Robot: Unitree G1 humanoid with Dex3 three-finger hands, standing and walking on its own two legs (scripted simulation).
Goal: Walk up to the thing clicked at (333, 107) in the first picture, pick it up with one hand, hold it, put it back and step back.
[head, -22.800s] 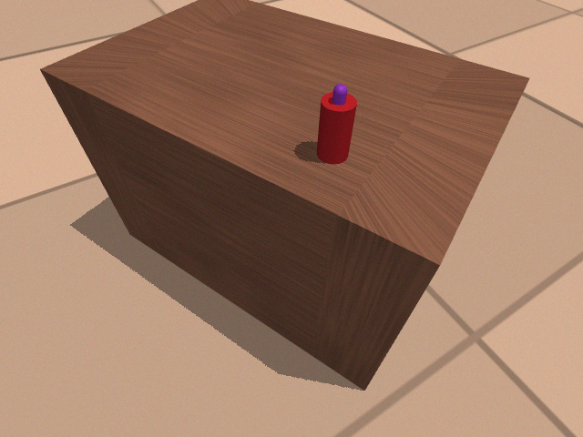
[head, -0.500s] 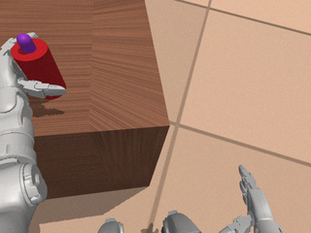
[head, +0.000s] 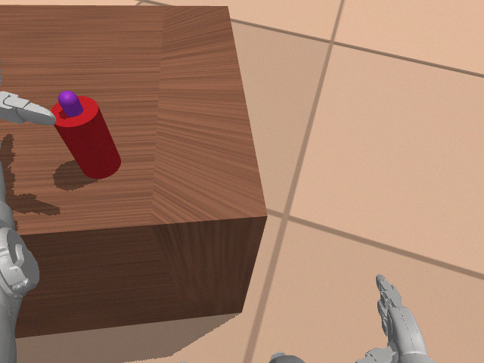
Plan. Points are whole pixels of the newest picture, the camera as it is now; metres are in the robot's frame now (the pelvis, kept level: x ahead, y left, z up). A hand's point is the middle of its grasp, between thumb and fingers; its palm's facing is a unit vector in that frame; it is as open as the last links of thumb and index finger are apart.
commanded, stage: rise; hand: left
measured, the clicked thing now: (85, 133) +0.49 +0.21 +0.10
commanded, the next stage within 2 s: sink last in 0.08 s
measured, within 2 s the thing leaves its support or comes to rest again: neither
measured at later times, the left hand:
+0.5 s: hand out of the picture +0.40 +0.35 +0.19, palm faces +0.44 -0.84 -0.33, open 17.6 cm
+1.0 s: hand out of the picture +0.17 +0.25 +0.19, palm faces +0.43 -0.80 -0.42, open 17.5 cm
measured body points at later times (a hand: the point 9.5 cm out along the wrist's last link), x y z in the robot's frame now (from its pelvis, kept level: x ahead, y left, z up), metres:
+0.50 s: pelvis +0.01 +0.01 +0.02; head +0.04 +0.01 +0.47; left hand +0.37 +0.40 +0.21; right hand +0.17 -0.25 -0.05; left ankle +0.01 +0.12 -0.70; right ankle +0.00 -0.14 -0.70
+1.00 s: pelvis +0.00 -0.01 +0.03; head -0.01 -0.04 +0.48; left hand +0.14 +0.29 +0.21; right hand +0.17 -0.26 -0.04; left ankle +0.01 +0.12 -0.70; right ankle +0.00 -0.15 -0.70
